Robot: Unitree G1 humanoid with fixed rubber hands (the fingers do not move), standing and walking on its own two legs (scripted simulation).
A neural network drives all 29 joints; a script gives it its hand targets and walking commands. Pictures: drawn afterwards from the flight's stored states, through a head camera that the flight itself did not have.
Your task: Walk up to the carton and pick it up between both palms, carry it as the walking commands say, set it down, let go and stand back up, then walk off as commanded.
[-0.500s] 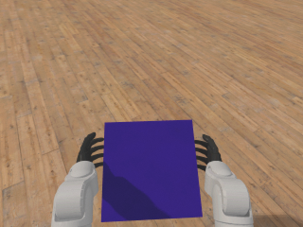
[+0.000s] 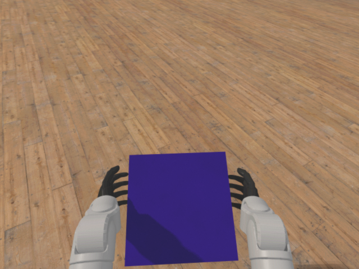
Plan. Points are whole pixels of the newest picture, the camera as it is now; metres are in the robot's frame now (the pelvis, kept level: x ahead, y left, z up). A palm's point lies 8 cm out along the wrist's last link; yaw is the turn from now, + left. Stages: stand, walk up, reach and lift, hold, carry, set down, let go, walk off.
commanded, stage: carry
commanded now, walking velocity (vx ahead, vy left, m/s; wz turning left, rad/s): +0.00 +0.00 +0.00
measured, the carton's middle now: (178, 205) +0.32 -0.01 -0.04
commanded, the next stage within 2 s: none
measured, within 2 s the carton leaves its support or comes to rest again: neither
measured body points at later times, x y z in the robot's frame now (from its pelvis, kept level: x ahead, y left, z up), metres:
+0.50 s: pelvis +0.00 -0.01 +0.00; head -0.01 -0.01 +0.45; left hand +0.29 +0.14 +0.04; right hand +0.28 -0.17 +0.04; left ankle -0.01 +0.07 -0.73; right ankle +0.04 -0.12 -0.73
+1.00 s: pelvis +0.01 -0.05 -0.01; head -0.02 -0.05 +0.44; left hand +0.27 +0.10 +0.10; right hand +0.26 -0.21 +0.10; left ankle -0.01 +0.07 -0.73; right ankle +0.04 -0.12 -0.73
